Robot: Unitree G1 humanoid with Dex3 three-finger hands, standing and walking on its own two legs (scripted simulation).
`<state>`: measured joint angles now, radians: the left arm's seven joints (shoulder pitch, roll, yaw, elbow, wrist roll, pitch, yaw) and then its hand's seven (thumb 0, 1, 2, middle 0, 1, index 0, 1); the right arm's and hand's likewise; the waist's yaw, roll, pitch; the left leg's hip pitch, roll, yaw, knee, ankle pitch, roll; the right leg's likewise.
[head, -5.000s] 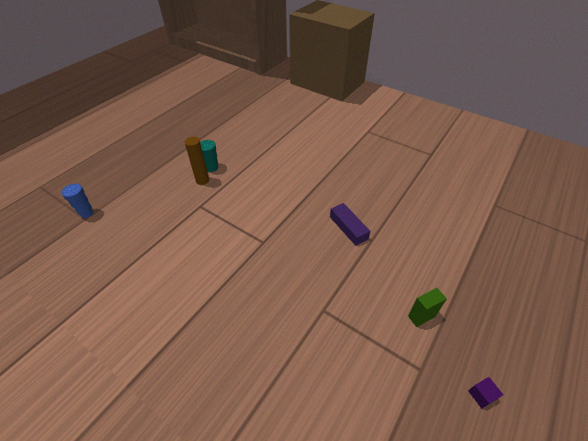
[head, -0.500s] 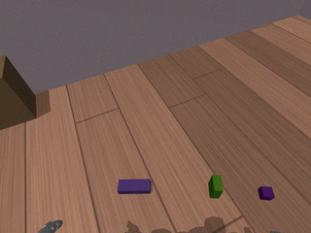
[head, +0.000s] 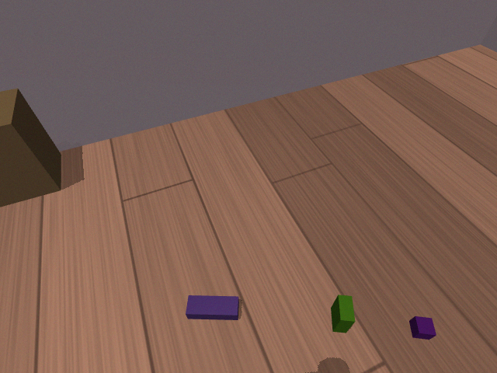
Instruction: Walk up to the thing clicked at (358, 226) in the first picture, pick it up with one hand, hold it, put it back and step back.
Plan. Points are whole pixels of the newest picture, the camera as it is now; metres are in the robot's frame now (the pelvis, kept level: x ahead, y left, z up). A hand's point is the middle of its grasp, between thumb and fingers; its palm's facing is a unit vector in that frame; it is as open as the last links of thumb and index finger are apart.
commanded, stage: walk up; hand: left
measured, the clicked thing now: (213, 307) +0.48 +0.18 -0.75
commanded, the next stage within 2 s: stand in 0.66 s
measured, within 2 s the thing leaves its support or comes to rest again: neither
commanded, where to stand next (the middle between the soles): +0.09 +0.00 m, yaw +0 degrees
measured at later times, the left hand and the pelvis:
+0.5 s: hand out of the picture +0.09 +0.26 -0.15, palm faces -0.01 -0.93 -0.36, open 7.4 cm; pelvis +0.00 +0.00 +0.00, yaw +1 degrees
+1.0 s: hand out of the picture +0.07 +0.24 -0.15, palm faces -0.02 -0.94 -0.34, open 7.4 cm; pelvis -0.01 -0.01 +0.00, yaw +0 degrees
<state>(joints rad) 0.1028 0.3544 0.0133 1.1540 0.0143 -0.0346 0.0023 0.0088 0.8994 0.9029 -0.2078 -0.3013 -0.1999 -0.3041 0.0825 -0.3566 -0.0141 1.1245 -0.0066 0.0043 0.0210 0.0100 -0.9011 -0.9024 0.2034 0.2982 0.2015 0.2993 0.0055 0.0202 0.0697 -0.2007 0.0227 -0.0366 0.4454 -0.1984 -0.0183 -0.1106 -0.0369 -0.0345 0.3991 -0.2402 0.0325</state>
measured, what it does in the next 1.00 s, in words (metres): stands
